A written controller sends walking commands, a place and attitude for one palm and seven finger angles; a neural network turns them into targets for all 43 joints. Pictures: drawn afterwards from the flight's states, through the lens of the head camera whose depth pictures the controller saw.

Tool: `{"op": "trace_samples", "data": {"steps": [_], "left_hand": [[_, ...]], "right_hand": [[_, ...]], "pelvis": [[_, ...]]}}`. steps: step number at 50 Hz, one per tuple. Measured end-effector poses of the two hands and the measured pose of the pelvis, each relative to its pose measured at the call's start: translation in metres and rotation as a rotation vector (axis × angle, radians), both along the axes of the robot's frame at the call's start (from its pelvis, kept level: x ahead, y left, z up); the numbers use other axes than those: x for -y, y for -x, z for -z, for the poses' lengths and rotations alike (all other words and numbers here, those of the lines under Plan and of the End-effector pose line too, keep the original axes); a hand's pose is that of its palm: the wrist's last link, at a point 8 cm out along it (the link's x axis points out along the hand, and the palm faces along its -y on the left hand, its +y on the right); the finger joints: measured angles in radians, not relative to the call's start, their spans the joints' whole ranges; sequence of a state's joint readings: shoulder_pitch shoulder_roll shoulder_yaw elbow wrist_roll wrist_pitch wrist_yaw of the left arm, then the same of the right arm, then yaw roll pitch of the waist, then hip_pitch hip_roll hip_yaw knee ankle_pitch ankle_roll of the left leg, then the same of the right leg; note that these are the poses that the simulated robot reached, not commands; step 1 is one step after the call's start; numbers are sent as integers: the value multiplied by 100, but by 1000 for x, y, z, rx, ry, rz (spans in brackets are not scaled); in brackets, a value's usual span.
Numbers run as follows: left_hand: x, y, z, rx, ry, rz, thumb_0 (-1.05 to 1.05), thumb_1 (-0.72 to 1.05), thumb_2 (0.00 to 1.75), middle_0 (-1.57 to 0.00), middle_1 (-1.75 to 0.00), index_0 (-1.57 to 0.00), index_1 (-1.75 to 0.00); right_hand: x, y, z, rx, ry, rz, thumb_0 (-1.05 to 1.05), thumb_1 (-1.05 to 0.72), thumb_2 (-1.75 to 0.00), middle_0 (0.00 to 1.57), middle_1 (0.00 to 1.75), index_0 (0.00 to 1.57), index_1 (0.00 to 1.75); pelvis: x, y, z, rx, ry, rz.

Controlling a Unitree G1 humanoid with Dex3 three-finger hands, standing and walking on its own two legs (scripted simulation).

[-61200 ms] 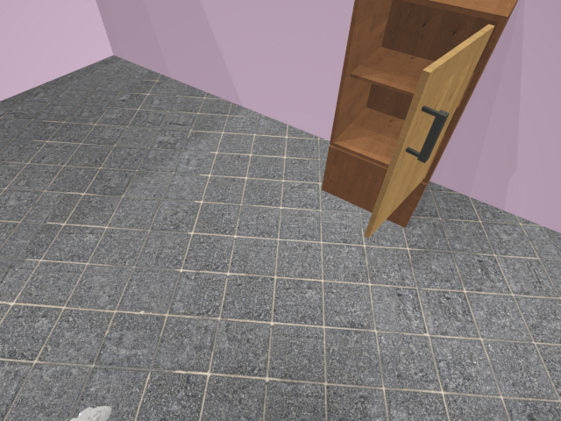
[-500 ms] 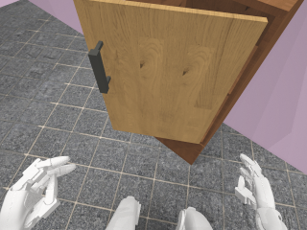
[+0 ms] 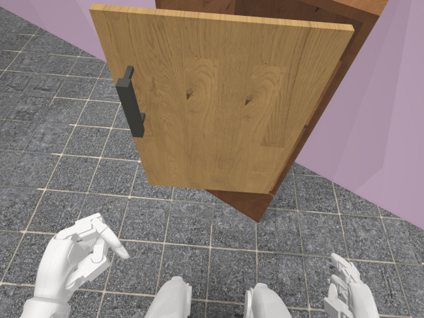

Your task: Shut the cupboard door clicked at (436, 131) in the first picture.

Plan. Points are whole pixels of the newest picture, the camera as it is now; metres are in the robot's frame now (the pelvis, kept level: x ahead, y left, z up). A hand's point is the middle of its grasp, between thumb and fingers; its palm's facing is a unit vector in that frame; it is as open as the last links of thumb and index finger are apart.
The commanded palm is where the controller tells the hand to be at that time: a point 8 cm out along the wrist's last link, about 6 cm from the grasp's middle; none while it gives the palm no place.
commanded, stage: raise the hand and make a fist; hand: left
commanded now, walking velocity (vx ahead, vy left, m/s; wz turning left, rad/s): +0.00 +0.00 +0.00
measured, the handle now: (134, 103) +0.50 +0.21 +0.08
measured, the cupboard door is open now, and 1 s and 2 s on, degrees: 30 30 30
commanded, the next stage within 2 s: bring the fist close to the handle in 0.86 s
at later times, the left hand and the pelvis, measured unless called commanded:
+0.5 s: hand (95, 223) +0.24 +0.20 +0.09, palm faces +0.03 -1.00 -0.06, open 3.1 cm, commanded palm +0.22 +0.24 +0.08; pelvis +0.02 +0.00 +0.02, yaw +0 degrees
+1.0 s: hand (127, 232) +0.24 +0.16 +0.07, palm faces -0.01 -1.00 -0.04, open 3.1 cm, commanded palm +0.23 +0.22 +0.08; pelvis +0.02 -0.03 +0.02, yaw +0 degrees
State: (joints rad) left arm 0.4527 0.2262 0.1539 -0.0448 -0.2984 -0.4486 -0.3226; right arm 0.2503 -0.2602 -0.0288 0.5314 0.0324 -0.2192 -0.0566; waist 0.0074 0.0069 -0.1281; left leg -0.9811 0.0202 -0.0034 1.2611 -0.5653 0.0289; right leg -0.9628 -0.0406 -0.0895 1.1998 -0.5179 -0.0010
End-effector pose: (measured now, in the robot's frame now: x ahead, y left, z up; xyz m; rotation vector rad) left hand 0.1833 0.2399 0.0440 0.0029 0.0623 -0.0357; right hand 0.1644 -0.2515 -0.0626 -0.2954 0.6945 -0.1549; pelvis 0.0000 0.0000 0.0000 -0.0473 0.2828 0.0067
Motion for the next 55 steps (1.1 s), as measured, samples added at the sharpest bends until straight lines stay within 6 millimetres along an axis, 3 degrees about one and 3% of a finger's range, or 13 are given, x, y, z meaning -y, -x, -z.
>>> {"op": "trace_samples", "data": {"steps": [2, 9, 15, 18, 26, 33, 41, 49, 55], "left_hand": [[2, -5, -3, 2, -3, 27, 2, 90, 90, -103, -121, -104, -121], [-16, -11, -44, 93, -37, -88, 2, 90, 90, -116, -135, -117, -135], [-13, -12, -22, -31, -32, -66, 1, 90, 90, -125, -145, -125, -144], [-8, -18, -19, -39, -33, -32, 2, 90, 90, -127, -147, -127, -146], [-11, -39, -51, 98, -58, -63, 2, 90, 90, -129, -150, -130, -149], [6, -41, -28, -49, -29, -23, 1, 90, 90, -130, -150, -130, -150], [13, -42, -47, 100, -57, -75, 2, 90, 90, -130, -150, -130, -150], [30, -36, -31, -13, -41, -24, 1, 90, 90, -130, -150, -130, -150], [20, -45, -42, 94, -71, -73, 2, 90, 90, -130, -150, -130, -150]], "right_hand": [[-6, -6, -7, 31, 0, -5, 2, -91, -90, 20, 30, 20, 30], [-39, -27, -28, 98, -70, -49, 2, -91, -90, 20, 30, 20, 30], [-53, -35, -30, 90, -89, -108, 2, -91, -90, 21, 30, 21, 30], [-50, -33, -28, 71, -74, -115, 2, -91, -90, 21, 30, 21, 30], [-30, -23, -20, 6, -67, -71, 2, -91, -90, 21, 30, 21, 30], [-10, -16, -19, -12, -64, -21, 2, -91, -90, 21, 30, 21, 30], [4, -20, -15, -11, -54, -26, 2, -91, -90, 20, 30, 20, 30], [7, -25, -14, 6, -85, -22, 2, -91, -90, 20, 30, 20, 30], [9, -25, -10, 8, -74, -40, 2, -91, -90, 20, 30, 20, 30]], "pelvis": [[-3, 1, -1, 6, 3, 3], [-10, -5, -14, 34, 9, 1], [-11, -8, -18, 35, 10, -9], [-9, -10, -17, 32, 10, -9], [-2, -18, -20, 29, 8, -8], [5, -22, -24, 24, -8, 2], [18, -22, -20, 21, -18, 0], [25, -21, -20, 27, -27, 0], [29, -17, -17, 25, -26, -3]]}}
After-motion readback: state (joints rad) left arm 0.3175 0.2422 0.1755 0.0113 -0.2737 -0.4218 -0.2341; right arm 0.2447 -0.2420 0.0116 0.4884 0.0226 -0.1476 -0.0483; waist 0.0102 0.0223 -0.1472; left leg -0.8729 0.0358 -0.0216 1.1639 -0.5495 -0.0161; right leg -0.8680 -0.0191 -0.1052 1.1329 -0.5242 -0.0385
